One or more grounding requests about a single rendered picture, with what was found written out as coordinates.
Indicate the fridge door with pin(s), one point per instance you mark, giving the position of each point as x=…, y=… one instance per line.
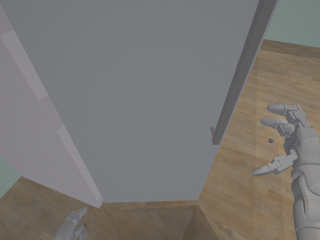
x=138, y=84

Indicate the robot right forearm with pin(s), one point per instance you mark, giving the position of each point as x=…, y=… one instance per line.
x=306, y=208

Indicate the robot left hand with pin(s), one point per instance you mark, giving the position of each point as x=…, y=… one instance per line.
x=67, y=230

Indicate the handle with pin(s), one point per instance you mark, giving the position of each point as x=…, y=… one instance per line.
x=259, y=23

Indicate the robot right hand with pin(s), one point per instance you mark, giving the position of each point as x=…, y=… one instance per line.
x=302, y=138

